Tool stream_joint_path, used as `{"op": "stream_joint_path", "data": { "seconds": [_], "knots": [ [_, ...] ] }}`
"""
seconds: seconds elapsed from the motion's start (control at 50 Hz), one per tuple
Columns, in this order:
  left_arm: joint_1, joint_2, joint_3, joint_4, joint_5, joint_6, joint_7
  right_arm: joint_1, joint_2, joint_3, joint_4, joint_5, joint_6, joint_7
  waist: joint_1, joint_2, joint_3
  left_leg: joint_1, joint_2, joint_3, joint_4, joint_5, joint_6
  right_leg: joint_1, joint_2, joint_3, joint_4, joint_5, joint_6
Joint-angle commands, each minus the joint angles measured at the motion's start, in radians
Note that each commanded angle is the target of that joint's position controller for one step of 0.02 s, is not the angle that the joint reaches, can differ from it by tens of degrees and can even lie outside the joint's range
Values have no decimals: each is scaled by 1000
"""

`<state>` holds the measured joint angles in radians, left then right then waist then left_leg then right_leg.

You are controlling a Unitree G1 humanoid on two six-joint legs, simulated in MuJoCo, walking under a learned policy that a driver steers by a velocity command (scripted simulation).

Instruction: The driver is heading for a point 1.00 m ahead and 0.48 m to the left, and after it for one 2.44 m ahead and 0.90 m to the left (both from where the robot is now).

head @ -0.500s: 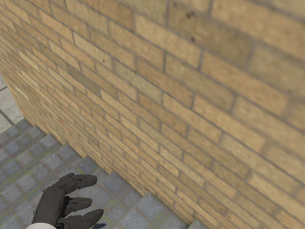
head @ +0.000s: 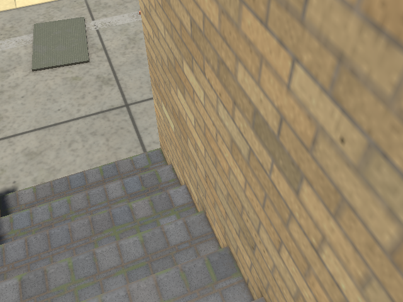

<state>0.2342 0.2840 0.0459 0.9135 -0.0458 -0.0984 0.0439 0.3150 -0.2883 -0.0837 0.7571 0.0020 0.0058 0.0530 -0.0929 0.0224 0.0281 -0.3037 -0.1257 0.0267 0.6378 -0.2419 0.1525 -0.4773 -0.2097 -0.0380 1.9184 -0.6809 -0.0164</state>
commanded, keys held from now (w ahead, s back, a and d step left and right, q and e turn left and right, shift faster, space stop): w+q+shift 0.82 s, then w+shift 0.10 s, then w+e+shift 0.08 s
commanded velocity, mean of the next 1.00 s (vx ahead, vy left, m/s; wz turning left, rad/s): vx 1.00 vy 0.00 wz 0.91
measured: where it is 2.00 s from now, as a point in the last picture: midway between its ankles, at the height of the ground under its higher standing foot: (65, 222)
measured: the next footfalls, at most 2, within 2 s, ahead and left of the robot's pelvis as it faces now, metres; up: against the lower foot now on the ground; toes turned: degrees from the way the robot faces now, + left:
right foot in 0.30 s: +0.38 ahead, -0.08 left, -0.15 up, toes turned +24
left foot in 0.76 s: +0.59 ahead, +0.24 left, -0.30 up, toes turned +50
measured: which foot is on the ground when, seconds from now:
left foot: down 0.00-0.32, up 0.34-0.74, down 0.76-1.00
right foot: up 0.00-0.28, down 0.30-0.74, up 0.76-1.00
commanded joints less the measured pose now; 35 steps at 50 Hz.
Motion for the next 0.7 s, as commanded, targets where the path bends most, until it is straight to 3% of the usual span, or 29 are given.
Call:
{"op": "stream_joint_path", "data": {
  "seconds": [0.02, 0.04, 0.06, 0.08, 0.1, 0.12, 0.16, 0.18, 0.2, 0.24, 0.26, 0.28, 0.3, 0.32, 0.34, 0.36, 0.38, 0.4, 0.42, 0.44, 0.46, 0.48, 0.5, 0.52, 0.54, 0.58, 0.62, 0.66, 0.7],
  "knots": [
    [-64, -51, -26, -152, 150, -28, -15, 315, -159, -13, 73, -39, 16, -64, 51, -327, 19, 271, 342, -667, -107, 641, 239, -590, 17, 89, -166, 29, 17],
    [-53, -49, -37, -151, 145, -21, -12, 283, -195, -24, 66, -49, -1, -77, 83, -249, 20, 217, 399, -764, -119, 552, 306, -623, 0, 133, -252, 82, 30],
    [-101, 47, -26, -196, 105, -5, -4, 66, -207, -31, -20, -69, -13, -82, 151, -126, 80, -54, 411, -812, -319, 304, 313, -458, -19, 188, -646, 312, 85],
    [-220, 107, -11, -202, 85, 12, 4, 7, -168, -15, -27, -45, -16, -77, 129, -99, 145, -271, 318, -758, -369, 206, 282, -251, 2, 166, -834, 432, 114],
    [-237, 98, -14, -192, 88, 14, 1, -8, -164, -10, -21, -14, -15, -73, 131, -52, 86, -308, 240, -631, -329, 294, 235, -57, 39, 128, -958, 532, 95],
    [-150, 101, -16, -134, 80, -1, 1, -14, -140, -4, 1, -21, -9, -68, 123, -46, 0, -289, 168, -505, -202, 412, 194, 92, 93, 51, -905, 796, 74],
    [-124, 57, -27, -150, 50, -23, -12, 20, -59, 14, 48, 6, -35, -59, 94, -105, -33, -232, -10, -350, 1, 60, 88, 204, 137, 60, -1278, 1196, 46],
    [-179, 30, -33, -155, 66, -13, -12, 68, -81, 18, 61, 6, -33, -50, 34, -34, -3, -186, -7, -394, 8, 61, 82, 240, 181, 45, -1372, 1082, 57],
    [-196, 6, -36, -170, 51, -7, -10, 108, -93, 14, 76, -8, -27, -48, 11, 11, 8, -102, 3, -454, 81, 72, 74, 271, 199, 100, -1442, 1021, 67],
    [-145, 42, -9, -172, 43, 3, 9, 159, -104, 16, 99, -39, -27, -41, 10, 68, 2, 91, -2, -471, 264, 52, 56, 285, 189, 145, -1633, 1006, 77],
    [-37, 81, 14, -148, 40, 2, 20, 129, -122, 19, 112, -67, -20, -45, 74, 80, -17, 96, -27, -452, 419, 20, 43, 370, 175, 141, -1685, 1016, 90],
    [242, 99, 36, -74, 36, 9, 14, 80, -104, 24, 121, -62, -29, -37, 209, 60, -148, 31, -31, -426, 651, 245, 58, 651, 173, 80, -1530, 1154, 82],
    [413, 132, 51, -36, 66, 9, 11, 11, -107, 16, 97, -24, -21, -27, 296, 53, -152, -192, -36, -370, 959, 205, 51, 803, 126, 169, -1513, 810, 42],
    [460, 199, 74, -5, 99, 0, -12, 132, 90, 49, 71, 5, -10, -13, 187, -171, -172, -531, -84, -293, 1234, -550, 39, 1016, -165, 408, -1289, 863, 92],
    [439, 143, 37, -7, 81, 28, -49, 256, 69, 63, 66, -40, 19, -28, 116, -176, -123, -686, 6, -238, 1402, -551, 46, 956, -230, 552, -1188, 1152, 177],
    [329, 243, 81, -2, 63, 4, -38, 336, 81, 75, 61, -32, 26, -25, 33, -275, -202, -829, 10, -228, 1417, -426, -5, 919, -421, 1000, -1445, 674, -59],
    [251, 70, 41, -23, 25, 11, -31, 155, -32, 47, 82, -95, 45, -29, 70, 54, 1, -778, 112, -226, 1252, -275, -23, 626, -312, 809, -1587, 166, -54],
    [241, 63, 33, -19, 3, -9, -26, 104, -54, 34, 74, -116, 48, -16, 84, -22, 89, -706, 125, -270, 1179, -207, -24, 450, -313, 732, -1543, 258, -44],
    [219, 17, 7, 5, -7, -27, -20, 46, -75, 20, 87, -102, 38, -2, 66, 21, 171, -629, 158, -319, 975, -17, -44, 303, -199, 499, -1444, 524, 64],
    [186, 28, -7, -25, -4, -28, 0, 10, -11, 35, 89, -25, 51, -5, 64, -150, 216, -541, 174, -265, 879, 40, -62, 170, -82, 238, -1436, 690, 135],
    [141, 68, 2, -41, 10, -27, 10, -16, 9, 41, 79, 11, 67, 3, 31, -233, 246, -379, 186, -179, 672, 144, -117, -24, -28, 124, -1528, 511, 129],
    [195, 100, 2, -47, 4, -27, 18, -101, 4, 42, 67, -9, 66, 8, 65, -211, 271, -321, 157, -131, 564, 243, -136, -31, -46, 107, -1564, 578, 111],
    [262, 130, 3, -19, -5, -24, 23, -128, 44, 56, 71, -47, 62, -1, 88, -227, 253, -287, 135, -120, 536, 273, -139, 8, -73, 83, -1546, 753, 93],
    [311, 172, 14, 5, -13, -20, 25, -95, 56, 57, 104, -52, 65, -7, 86, -263, 191, -371, 128, -106, 642, 281, -128, 164, -91, 74, -1426, 906, 100],
    [318, 133, 15, 6, -9, -27, 13, -131, 38, 58, 70, -63, 58, 3, 91, -250, 192, -448, 171, -82, 562, 454, -93, 246, -39, -12, -1376, 980, 107],
    [327, 69, -9, 29, -10, -40, 9, -247, 91, 83, 36, -61, 31, 39, 93, -190, 173, -281, 128, 27, 305, 776, -66, 143, 55, -179, -1324, 828, 132],
    [336, 98, -14, 2, 8, -20, 1, -373, 130, 117, 14, -36, 18, 52, 175, -144, 187, -99, 73, 134, 80, 816, -97, 103, 79, -242, -1365, 724, 90],
    [390, 74, -29, 54, 29, 2, 8, -458, 96, 113, 32, -28, 21, 43, 202, -150, 159, -41, 44, 191, -39, 766, -101, 237, 34, -242, -1262, 868, 46],
    [374, 139, -11, 65, 55, 14, 19, -270, 20, 83, 114, -49, 23, 8, 126, -166, 55, 70, 28, 182, -30, 680, -54, 350, 4, -245, -989, 1075, 17]
  ]
}}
